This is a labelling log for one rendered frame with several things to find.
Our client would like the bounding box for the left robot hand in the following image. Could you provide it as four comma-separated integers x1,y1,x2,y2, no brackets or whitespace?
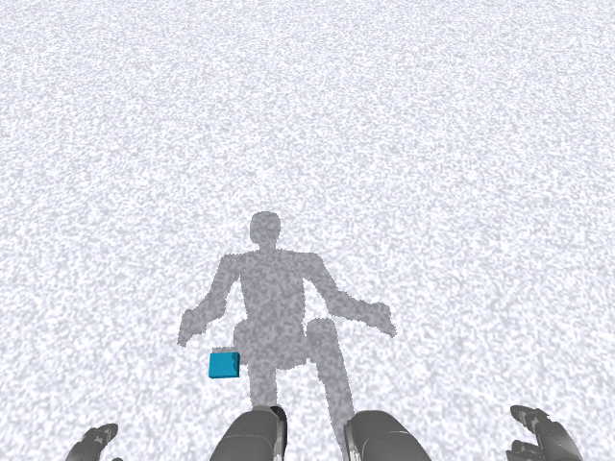
65,424,123,461

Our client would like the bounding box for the left robot foot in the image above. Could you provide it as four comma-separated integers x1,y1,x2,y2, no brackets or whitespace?
270,406,287,456

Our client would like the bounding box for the small box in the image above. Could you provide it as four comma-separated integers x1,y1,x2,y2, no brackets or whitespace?
209,352,240,378

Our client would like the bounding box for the right robot hand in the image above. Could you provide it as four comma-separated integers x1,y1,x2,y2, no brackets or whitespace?
505,405,583,461

